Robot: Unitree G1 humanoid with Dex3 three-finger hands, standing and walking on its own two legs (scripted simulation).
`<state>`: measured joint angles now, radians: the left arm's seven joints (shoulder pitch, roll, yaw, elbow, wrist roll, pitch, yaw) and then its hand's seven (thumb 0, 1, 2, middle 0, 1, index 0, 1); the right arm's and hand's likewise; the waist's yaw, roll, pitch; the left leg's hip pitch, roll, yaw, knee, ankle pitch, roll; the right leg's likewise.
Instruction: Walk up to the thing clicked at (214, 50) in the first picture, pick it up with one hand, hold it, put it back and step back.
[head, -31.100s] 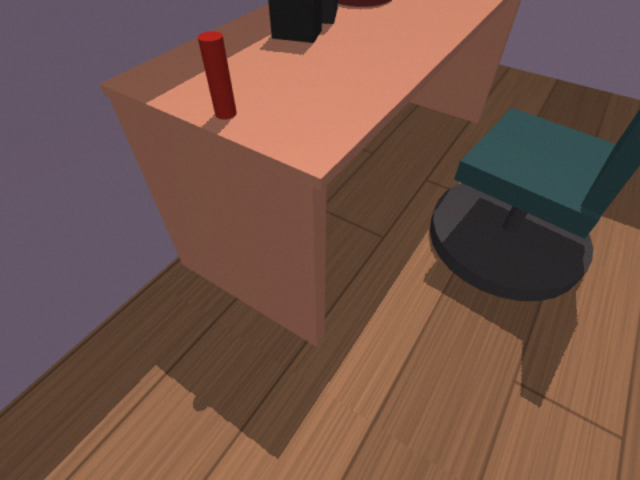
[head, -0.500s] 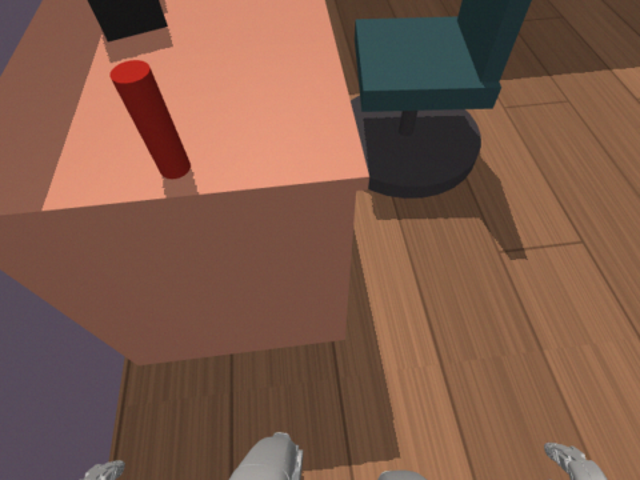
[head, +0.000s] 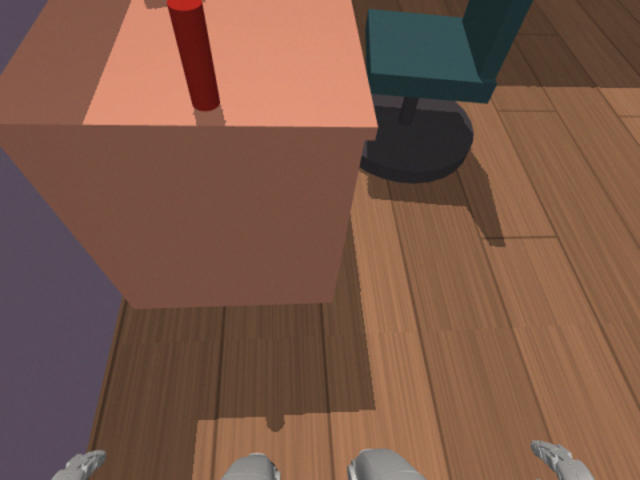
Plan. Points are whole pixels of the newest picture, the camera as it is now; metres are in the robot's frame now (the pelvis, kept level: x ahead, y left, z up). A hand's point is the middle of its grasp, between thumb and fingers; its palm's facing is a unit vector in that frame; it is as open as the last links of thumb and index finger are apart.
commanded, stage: step back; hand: left
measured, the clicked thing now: (196, 58) +0.73 +0.24 +0.08
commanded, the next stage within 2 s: stand in 1.92 s
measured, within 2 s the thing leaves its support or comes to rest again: neither
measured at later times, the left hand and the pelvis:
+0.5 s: hand out of the picture -0.06 +0.25 -0.15, palm faces +0.06 -0.91 -0.41, open 7.4 cm; pelvis -0.17 -0.03 -0.01, yaw +4 degrees
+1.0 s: hand out of the picture -0.27 +0.21 -0.13, palm faces +0.08 -0.89 -0.44, open 7.4 cm; pelvis -0.32 -0.07 +0.00, yaw +4 degrees
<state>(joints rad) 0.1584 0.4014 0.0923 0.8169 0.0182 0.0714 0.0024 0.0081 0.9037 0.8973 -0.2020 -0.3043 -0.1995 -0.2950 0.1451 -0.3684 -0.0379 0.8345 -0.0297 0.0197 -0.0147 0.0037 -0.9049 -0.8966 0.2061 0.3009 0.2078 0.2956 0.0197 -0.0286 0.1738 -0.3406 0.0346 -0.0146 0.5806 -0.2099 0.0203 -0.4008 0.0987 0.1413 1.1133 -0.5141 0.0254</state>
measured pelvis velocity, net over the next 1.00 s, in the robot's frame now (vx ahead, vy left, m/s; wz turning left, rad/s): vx -0.32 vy -0.07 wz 0.07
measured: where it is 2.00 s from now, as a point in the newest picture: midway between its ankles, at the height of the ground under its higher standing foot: outside the picture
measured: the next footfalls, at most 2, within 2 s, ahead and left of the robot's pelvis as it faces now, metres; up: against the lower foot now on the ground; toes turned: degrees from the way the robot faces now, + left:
right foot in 0.12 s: -0.05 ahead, -0.16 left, +0.00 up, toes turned +1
left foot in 0.44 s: -0.12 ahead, +0.09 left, +0.00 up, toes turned +2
